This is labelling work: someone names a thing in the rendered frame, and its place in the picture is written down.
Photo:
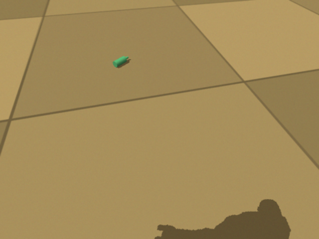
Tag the bottle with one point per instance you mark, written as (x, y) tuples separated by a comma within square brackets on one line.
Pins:
[(120, 61)]

